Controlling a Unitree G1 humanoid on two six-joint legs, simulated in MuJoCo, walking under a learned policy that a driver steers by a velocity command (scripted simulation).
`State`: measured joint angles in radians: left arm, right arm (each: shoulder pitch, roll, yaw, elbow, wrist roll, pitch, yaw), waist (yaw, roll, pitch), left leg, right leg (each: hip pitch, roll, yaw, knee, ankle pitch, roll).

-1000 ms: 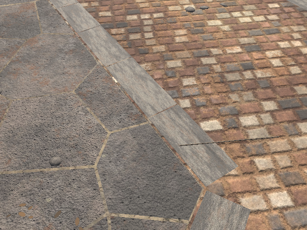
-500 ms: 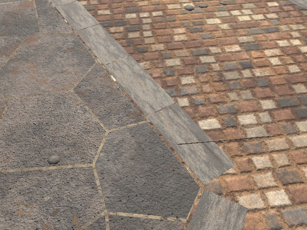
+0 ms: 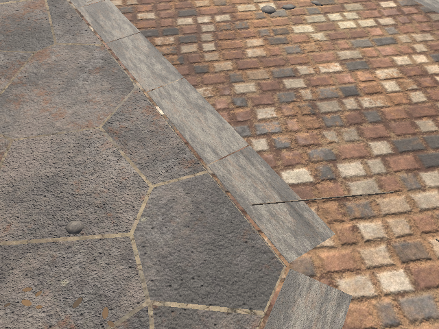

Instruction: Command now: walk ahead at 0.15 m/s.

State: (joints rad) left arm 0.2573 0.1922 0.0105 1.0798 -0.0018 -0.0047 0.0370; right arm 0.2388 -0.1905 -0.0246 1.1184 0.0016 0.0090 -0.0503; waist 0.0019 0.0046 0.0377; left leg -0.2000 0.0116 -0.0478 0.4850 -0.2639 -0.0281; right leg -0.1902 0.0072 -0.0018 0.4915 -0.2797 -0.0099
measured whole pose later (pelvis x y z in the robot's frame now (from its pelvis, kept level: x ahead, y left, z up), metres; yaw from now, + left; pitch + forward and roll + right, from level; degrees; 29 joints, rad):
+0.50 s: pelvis +0.16 +0.06 +0.00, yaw -4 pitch +2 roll +1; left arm 0.10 0.23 0.05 0.87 0.03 -0.03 -0.06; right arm 0.51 -0.17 -0.03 1.08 -0.03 -0.12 0.00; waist -0.05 -0.03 -0.05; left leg 0.05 -0.02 0.15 0.23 -0.32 0.02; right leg -0.76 -0.03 0.02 1.14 -0.08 -0.08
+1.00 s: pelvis +0.55 -0.06 -0.01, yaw -29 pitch +2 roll +0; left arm 0.47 0.27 0.07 0.93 0.00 -0.07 -0.01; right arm -0.01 -0.23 0.01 0.67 -0.06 -0.08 0.03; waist 0.08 0.00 0.02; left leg -0.79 0.15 -0.07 0.90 -0.09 -0.05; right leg 0.00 0.22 0.14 0.31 -0.31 -0.19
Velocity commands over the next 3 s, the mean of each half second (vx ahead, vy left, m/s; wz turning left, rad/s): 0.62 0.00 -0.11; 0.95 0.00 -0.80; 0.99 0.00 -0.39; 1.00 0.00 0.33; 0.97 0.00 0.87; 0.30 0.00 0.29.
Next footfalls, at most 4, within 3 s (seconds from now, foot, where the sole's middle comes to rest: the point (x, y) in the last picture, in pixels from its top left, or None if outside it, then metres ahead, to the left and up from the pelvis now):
0.72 right None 0.48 -0.04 -0.77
1.16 left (263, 208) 0.95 -0.12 -0.77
1.60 right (367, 167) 1.15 -0.55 -0.77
2.06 left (379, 98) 1.57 -0.70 -0.77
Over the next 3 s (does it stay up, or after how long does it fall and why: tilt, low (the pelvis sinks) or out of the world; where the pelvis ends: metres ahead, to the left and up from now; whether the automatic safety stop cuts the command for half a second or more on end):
stays up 2.00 -0.85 -0.01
